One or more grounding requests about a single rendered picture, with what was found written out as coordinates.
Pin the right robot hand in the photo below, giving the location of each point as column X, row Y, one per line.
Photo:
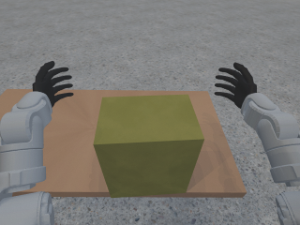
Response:
column 244, row 84

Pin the left robot hand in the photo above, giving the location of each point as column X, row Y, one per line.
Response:
column 44, row 82

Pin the robot right upper arm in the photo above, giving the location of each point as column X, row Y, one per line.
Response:
column 288, row 207

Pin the robot left upper arm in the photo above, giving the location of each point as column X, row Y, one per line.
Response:
column 28, row 209

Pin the robot right forearm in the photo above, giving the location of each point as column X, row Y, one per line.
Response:
column 280, row 136

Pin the robot left forearm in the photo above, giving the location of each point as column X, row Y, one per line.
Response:
column 21, row 143

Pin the table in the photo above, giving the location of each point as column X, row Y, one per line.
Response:
column 71, row 161

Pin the carton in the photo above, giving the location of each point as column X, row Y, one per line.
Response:
column 147, row 145

